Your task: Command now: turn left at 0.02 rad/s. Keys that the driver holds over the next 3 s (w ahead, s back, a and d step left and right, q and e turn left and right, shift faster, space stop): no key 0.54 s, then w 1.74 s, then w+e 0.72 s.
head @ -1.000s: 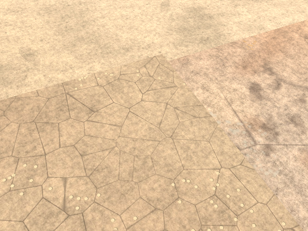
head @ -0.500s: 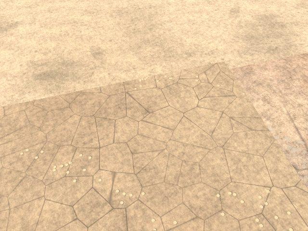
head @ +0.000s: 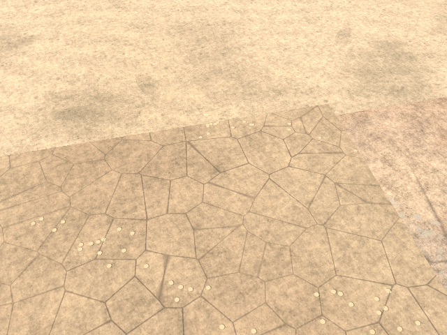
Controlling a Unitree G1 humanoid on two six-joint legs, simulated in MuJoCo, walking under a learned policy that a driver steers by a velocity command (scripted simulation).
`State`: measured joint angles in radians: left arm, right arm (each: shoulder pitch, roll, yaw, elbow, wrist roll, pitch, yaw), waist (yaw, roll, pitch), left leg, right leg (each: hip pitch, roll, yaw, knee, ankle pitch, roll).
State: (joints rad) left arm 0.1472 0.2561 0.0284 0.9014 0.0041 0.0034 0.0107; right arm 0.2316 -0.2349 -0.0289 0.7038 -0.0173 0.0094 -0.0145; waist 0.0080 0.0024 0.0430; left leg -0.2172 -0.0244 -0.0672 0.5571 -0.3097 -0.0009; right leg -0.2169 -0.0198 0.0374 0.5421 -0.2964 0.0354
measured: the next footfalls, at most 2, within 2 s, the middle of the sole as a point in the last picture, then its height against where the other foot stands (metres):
left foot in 1.20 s outside the picture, level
right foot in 1.72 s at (278, 278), level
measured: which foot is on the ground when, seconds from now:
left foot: down 0.00-0.78, up 0.80-1.00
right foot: down 0.00-1.00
